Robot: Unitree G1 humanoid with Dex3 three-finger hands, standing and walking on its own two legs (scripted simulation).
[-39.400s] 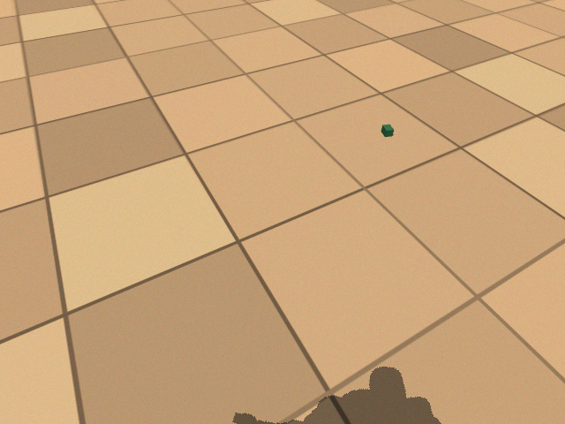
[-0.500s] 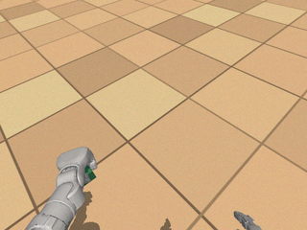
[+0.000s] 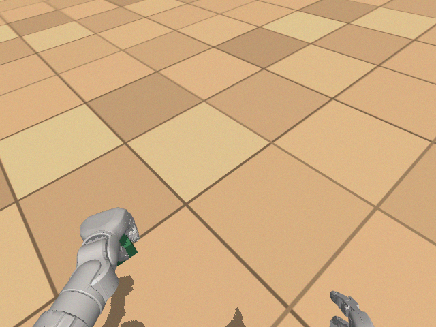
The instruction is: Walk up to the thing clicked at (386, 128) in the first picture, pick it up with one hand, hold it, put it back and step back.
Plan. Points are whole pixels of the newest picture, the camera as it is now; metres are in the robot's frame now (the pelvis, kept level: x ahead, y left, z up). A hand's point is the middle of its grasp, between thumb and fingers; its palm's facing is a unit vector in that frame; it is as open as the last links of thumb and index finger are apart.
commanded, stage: hold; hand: left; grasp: from above
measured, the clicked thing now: (117, 248) +0.32 +0.25 -0.07
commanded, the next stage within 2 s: crouch in 0.60 s
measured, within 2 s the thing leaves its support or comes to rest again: neither
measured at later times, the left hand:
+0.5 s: hand (114, 244) +0.30 +0.23 -0.02, palm faces -0.41 -0.17 -0.90, open 5.6 cm
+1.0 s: hand (120, 255) +0.30 +0.23 -0.06, palm faces -0.47 -0.14 -0.87, open 5.5 cm
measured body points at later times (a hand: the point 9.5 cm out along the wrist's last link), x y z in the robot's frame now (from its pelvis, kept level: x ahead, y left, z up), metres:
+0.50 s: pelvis +0.01 +0.00 +0.00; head +0.01 -0.03 +0.45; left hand +0.32 +0.24 +0.03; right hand +0.17 -0.24 -0.11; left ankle +0.01 +0.13 -0.73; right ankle +0.02 -0.13 -0.73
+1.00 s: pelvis +0.00 +0.00 +0.00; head +0.03 -0.02 +0.45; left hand +0.32 +0.24 -0.01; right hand +0.15 -0.25 -0.12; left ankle +0.01 +0.13 -0.73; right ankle +0.02 -0.13 -0.73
